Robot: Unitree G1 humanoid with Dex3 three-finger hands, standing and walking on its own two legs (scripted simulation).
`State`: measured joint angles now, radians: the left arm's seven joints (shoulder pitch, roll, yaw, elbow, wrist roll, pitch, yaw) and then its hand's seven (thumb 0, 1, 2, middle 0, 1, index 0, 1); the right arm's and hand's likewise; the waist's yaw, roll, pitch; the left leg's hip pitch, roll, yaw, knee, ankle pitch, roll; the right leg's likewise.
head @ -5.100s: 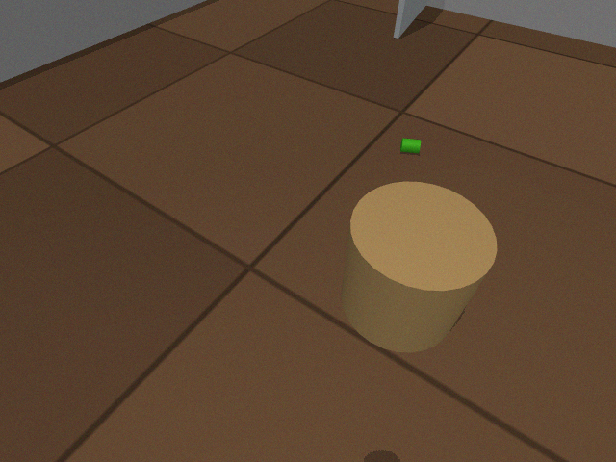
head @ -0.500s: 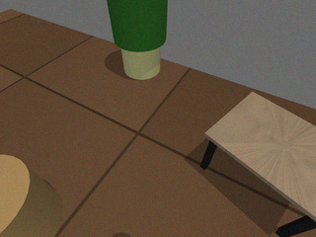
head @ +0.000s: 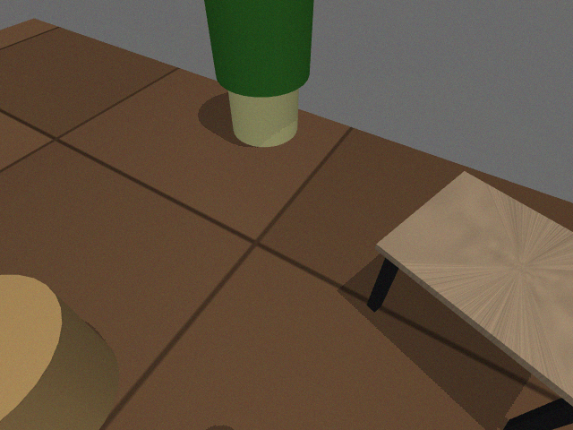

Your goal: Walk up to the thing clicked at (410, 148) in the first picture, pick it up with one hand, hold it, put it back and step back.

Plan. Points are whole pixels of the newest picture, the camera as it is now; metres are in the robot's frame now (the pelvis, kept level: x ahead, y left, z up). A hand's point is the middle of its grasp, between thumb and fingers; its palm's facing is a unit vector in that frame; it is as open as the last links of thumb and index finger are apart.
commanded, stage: stand
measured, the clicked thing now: out of the picture +0.53 +1.71 -0.75
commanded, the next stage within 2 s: walk up in 1.72 s
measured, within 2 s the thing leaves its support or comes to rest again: neither
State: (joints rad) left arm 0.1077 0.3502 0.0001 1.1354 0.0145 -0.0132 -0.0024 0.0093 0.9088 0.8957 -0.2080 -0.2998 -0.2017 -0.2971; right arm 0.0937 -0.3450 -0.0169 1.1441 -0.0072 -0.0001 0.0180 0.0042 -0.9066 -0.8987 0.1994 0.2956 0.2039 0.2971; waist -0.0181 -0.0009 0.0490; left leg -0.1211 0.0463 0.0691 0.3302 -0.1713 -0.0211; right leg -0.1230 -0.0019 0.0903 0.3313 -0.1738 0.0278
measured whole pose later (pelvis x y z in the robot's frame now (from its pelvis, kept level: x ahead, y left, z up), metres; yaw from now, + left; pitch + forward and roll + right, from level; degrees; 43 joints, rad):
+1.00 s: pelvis +0.02 +0.00 +0.00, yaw +1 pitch -1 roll +0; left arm 0.12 0.35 0.00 1.12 0.01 -0.01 0.00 0.01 0.91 0.90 -0.21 -0.30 -0.20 -0.30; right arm 0.10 -0.35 -0.01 1.13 -0.01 0.00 0.01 0.00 -0.91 -0.90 0.20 0.30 0.20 0.30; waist -0.02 0.00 0.05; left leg -0.11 0.04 0.06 0.33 -0.19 -0.02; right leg -0.11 -0.01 0.08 0.33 -0.20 0.03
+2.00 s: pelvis +0.06 +0.00 -0.01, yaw +6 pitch -1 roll -1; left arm 0.27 0.37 0.08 0.97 0.05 -0.05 -0.03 0.01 0.91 0.90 -0.21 -0.30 -0.20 -0.30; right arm 0.28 -0.39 -0.07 1.01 -0.03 0.01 0.04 0.01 -0.91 -0.90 0.20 0.30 0.20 0.30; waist 0.03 0.03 0.04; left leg -0.35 0.02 -0.02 0.85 -0.46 0.02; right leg -0.06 0.00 -0.02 0.43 -0.35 -0.01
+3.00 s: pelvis +0.21 +0.01 -0.03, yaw +22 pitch -2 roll +2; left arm 0.15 0.40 0.05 0.87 0.01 0.02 0.00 0.01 0.91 0.90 -0.21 -0.30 -0.20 -0.30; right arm 0.22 -0.38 -0.04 0.89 -0.02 0.00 0.00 0.00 -0.91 -0.90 0.20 0.30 0.20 0.30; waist 0.02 -0.06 0.13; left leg -0.28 -0.05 0.02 0.69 -0.37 0.03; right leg -0.39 -0.12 -0.05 0.79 -0.39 0.00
